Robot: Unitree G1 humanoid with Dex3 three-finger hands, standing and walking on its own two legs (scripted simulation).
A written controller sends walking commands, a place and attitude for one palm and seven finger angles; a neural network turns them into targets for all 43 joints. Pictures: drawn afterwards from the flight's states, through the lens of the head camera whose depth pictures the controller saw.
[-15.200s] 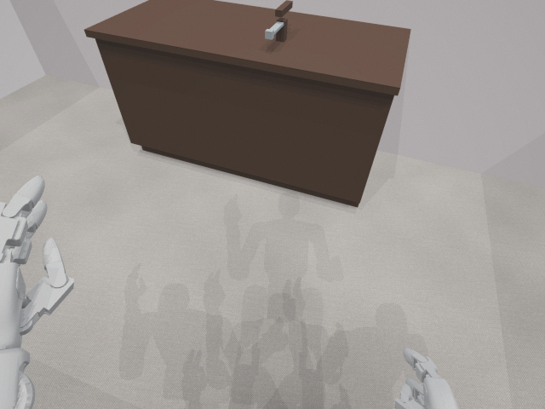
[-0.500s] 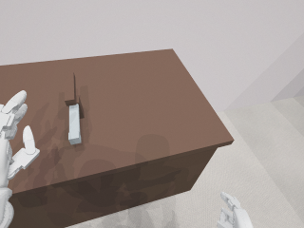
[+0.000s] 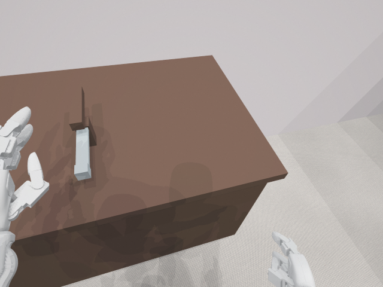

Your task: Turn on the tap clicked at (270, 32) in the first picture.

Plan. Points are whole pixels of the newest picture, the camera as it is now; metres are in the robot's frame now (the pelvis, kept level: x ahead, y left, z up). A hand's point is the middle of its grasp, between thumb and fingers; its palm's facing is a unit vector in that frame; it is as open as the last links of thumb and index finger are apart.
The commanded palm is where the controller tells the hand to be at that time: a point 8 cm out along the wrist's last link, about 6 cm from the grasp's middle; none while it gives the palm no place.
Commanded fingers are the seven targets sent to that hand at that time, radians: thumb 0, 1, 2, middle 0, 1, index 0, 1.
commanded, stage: come to a stop and stand still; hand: left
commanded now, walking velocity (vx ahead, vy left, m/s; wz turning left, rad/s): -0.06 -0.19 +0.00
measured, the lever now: (82, 171) +0.34 +0.28 +0.01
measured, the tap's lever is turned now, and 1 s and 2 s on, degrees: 0 0 0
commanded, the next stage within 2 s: look again from close up in 1.08 s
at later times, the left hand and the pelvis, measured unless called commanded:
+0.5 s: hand (62, 187) +0.23 +0.23 +0.15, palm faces +0.38 -0.84 -0.39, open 7.4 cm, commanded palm +0.17 +0.26 +0.17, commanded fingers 0.00 0.90 0.90 -0.20 -0.30 -0.20 -0.30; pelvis +0.01 -0.02 +0.00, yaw +0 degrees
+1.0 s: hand (38, 189) +0.22 +0.26 +0.15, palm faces +0.39 -0.84 -0.39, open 7.4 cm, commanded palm +0.16 +0.29 +0.17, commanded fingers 0.00 0.90 0.90 -0.20 -0.30 -0.20 -0.30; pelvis +0.00 +0.01 +0.00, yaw +1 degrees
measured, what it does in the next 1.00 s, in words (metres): stands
